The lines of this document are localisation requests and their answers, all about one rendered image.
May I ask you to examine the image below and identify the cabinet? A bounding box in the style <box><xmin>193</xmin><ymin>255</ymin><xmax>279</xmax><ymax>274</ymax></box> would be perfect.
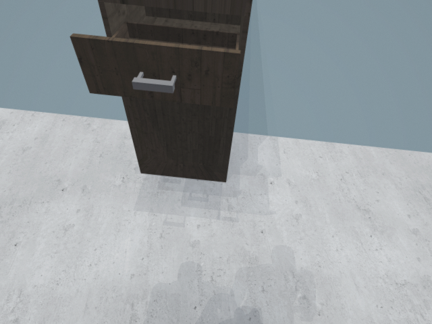
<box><xmin>98</xmin><ymin>0</ymin><xmax>252</xmax><ymax>182</ymax></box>

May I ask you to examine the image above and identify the drawer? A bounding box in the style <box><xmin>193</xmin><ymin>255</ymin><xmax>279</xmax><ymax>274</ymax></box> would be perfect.
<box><xmin>70</xmin><ymin>22</ymin><xmax>241</xmax><ymax>108</ymax></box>

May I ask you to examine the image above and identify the handle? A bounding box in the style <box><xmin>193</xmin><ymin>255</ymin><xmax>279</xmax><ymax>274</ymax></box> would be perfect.
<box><xmin>132</xmin><ymin>72</ymin><xmax>176</xmax><ymax>93</ymax></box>

